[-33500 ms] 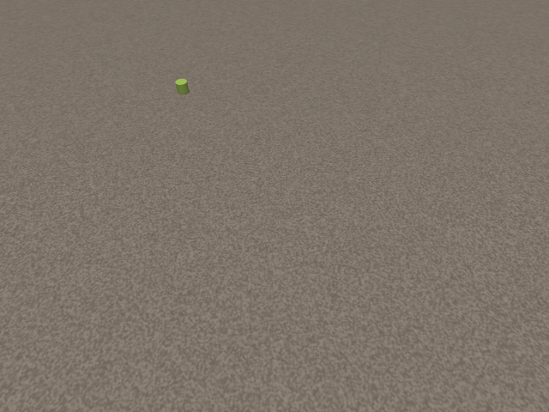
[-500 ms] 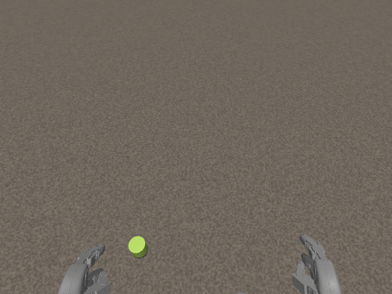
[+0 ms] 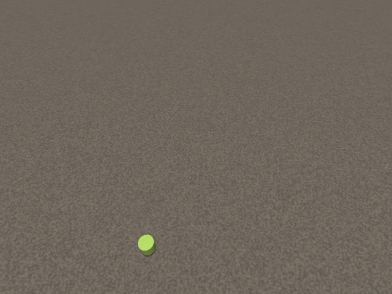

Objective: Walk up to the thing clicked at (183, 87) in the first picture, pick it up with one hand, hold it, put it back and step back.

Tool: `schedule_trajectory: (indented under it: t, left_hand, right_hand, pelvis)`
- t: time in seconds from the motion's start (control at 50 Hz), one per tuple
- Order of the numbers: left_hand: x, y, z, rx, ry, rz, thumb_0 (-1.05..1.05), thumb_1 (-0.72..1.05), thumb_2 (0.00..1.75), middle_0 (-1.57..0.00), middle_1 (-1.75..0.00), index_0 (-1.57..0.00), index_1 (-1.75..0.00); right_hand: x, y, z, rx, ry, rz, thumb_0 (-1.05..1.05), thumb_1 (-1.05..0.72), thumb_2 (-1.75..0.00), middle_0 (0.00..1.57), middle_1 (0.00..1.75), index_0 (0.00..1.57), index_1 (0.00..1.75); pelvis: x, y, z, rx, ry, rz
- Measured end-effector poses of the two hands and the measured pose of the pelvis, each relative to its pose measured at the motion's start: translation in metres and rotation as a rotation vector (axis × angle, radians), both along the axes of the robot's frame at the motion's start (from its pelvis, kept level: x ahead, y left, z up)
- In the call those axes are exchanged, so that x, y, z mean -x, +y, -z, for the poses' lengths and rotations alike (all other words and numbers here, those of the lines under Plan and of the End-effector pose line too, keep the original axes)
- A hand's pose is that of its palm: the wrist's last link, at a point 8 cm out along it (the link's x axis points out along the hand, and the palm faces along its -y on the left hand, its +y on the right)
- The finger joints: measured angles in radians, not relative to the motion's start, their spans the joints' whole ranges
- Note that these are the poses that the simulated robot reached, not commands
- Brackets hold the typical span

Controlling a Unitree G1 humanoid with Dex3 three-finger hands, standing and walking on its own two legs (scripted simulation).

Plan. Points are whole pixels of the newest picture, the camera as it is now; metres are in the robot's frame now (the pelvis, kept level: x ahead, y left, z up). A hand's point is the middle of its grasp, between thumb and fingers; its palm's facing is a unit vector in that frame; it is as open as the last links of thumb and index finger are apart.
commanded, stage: stand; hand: left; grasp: from above
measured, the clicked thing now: (146, 245) +0.46 +0.26 -0.72
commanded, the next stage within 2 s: none
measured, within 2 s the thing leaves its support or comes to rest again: neither
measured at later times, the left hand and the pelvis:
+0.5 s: hand out of the picture +0.03 +0.24 -0.14, palm faces +0.03 -0.94 -0.34, open 7.4 cm; pelvis -0.01 +0.00 +0.02, yaw +0 degrees
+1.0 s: hand out of the picture +0.08 +0.23 -0.14, palm faces +0.02 -0.95 -0.32, open 7.4 cm; pelvis +0.01 -0.01 +0.02, yaw +0 degrees
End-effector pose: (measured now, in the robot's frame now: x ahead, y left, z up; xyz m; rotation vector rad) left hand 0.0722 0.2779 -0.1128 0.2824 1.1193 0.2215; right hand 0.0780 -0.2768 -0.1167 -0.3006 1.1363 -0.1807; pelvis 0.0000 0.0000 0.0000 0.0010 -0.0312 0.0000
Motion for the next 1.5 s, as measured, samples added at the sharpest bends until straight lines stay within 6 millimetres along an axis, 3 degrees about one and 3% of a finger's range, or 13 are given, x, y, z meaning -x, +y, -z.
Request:
schedule_trajectory:
  t: [0.22,0.48,0.66,1.12,1.5]
  left_hand:
    - [0.041,0.001,-0.002,0.022,0.124,-0.045,0.00,0.90,0.90,-0.20,-0.30,-0.20,-0.30]
    - [0.051,0.007,-0.010,-0.004,0.168,-0.056,0.00,0.90,0.90,-0.20,-0.30,-0.20,-0.30]
    - [0.042,0.002,-0.011,-0.003,0.179,-0.054,0.00,0.90,0.90,-0.20,-0.30,-0.20,-0.30]
    - [-0.012,-0.004,-0.015,0.008,0.114,-0.022,0.00,0.90,0.90,-0.20,-0.30,-0.20,-0.30]
    - [-0.013,0.006,-0.017,-0.001,0.116,-0.011,0.00,0.90,0.90,-0.20,-0.30,-0.20,-0.30]
  right_hand:
    - [0.025,0.010,-0.004,-0.030,0.081,0.029,0.00,-0.91,-0.89,0.21,0.30,0.21,0.30]
    - [0.029,0.000,-0.005,-0.029,0.112,0.034,0.00,-0.91,-0.89,0.21,0.30,0.21,0.30]
    - [0.025,-0.011,-0.006,-0.020,0.134,0.033,0.00,-0.91,-0.89,0.21,0.30,0.21,0.30]
    - [-0.003,-0.020,-0.014,0.000,0.111,0.031,0.00,-0.91,-0.89,0.21,0.30,0.21,0.30]
    - [-0.004,-0.018,-0.016,0.001,0.105,0.033,0.00,-0.91,-0.89,0.21,0.30,0.21,0.30]
  pelvis:
    - [0.004,0.003,-0.016,0.001,-0.035,-0.004]
    - [0.006,-0.002,-0.021,-0.001,-0.039,-0.007]
    - [0.000,-0.008,-0.022,0.001,-0.031,-0.009]
    - [-0.017,-0.011,-0.025,0.002,-0.016,-0.001]
    - [-0.016,-0.007,-0.026,0.000,-0.013,0.003]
